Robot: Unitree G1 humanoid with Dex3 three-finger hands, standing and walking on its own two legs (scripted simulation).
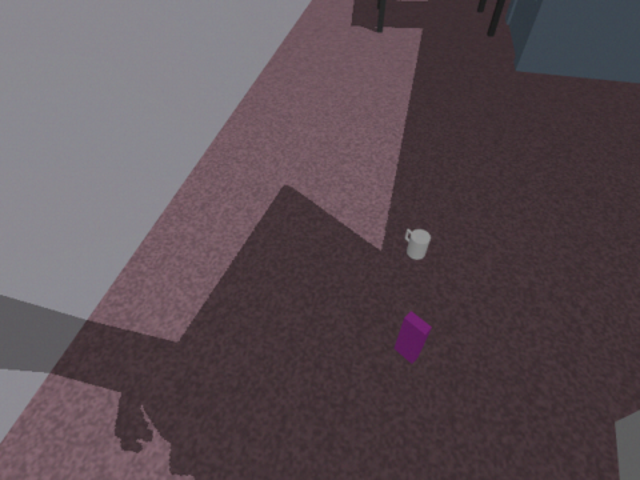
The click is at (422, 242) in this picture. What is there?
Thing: mug
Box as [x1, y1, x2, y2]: [405, 229, 430, 259]
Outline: 407,229 405,238 409,242 407,247 408,255 416,259 423,257 430,238 429,234 421,229 416,229 412,232 409,229
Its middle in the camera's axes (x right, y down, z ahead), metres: +0.38 +0.02 +1.56
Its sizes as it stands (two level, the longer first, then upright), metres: 0.111 0.077 0.100
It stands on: the floor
